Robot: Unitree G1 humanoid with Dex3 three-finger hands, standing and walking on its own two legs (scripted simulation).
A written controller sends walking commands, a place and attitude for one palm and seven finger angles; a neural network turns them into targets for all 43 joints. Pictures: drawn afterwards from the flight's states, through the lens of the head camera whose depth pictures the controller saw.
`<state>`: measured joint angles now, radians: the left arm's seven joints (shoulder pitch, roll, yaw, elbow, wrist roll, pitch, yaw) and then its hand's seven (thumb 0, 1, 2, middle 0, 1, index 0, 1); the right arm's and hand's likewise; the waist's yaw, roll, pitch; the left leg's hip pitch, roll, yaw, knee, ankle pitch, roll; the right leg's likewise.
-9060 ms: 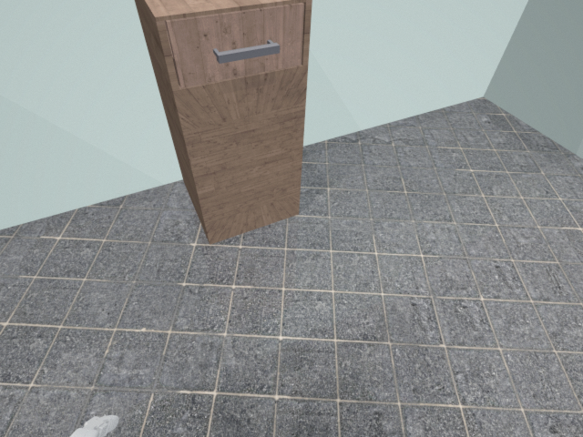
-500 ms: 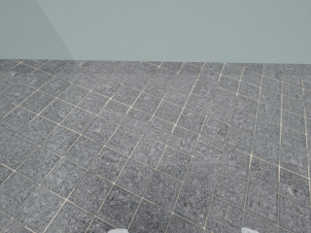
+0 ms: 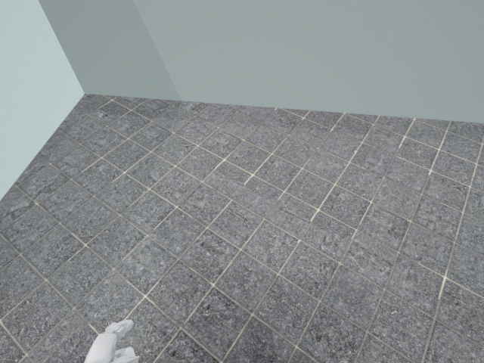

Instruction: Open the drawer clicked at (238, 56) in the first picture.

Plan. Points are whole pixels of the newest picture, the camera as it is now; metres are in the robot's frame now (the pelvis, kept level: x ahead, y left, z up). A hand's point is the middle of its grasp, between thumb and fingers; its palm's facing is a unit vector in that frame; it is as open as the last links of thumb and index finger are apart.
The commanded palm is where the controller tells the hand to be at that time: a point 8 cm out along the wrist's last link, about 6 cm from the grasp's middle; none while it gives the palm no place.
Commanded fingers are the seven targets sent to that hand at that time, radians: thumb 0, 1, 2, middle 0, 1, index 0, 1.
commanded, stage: turn to face it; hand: left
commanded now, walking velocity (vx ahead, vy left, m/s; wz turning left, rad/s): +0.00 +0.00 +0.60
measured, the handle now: out of the picture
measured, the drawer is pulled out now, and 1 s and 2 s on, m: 0.00 0.00 0.00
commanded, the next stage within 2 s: none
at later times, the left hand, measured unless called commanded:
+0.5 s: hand out of the picture -0.06 +0.23 -0.19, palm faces +0.36 -0.90 -0.24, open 7.4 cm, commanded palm none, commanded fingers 0.00 0.90 0.90 -0.20 -0.30 -0.20 -0.30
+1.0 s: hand out of the picture -0.01 +0.27 -0.14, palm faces +0.56 -0.79 -0.27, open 7.4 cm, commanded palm none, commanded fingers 0.00 0.90 0.90 -0.20 -0.30 -0.20 -0.30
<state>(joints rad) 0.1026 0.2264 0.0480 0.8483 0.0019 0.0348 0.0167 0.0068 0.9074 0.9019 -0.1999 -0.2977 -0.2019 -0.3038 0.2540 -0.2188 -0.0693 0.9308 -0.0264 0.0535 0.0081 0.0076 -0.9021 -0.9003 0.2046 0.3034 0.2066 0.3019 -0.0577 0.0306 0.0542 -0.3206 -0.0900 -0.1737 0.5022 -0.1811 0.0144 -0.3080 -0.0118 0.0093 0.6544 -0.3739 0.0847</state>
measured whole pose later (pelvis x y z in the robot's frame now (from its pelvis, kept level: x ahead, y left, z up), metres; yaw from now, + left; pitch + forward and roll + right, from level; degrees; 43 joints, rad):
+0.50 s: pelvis -0.03 +0.02 -0.01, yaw +20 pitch +0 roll +0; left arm 0.26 0.25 0.05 0.92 0.02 0.04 0.01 0.01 0.90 0.90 -0.20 -0.30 -0.21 -0.30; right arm 0.15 -0.27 -0.08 0.92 -0.02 0.05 0.03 0.01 -0.91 -0.90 0.20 0.30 0.20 0.30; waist 0.01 -0.04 0.10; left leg -0.29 0.02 0.07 0.62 -0.31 -0.03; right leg -0.26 -0.22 -0.24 0.70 -0.38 0.07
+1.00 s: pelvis -0.03 +0.01 +0.00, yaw +36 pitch +0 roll -1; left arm 0.08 0.23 0.05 0.85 0.00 0.04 0.02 0.01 0.91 0.90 -0.20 -0.30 -0.20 -0.30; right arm 0.25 -0.22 -0.06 0.93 -0.03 0.05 0.00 0.01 -0.90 -0.90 0.20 0.30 0.21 0.30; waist -0.06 0.02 0.06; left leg -0.28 -0.09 -0.19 0.48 -0.20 0.02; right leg -0.37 -0.02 0.02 0.77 -0.42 0.09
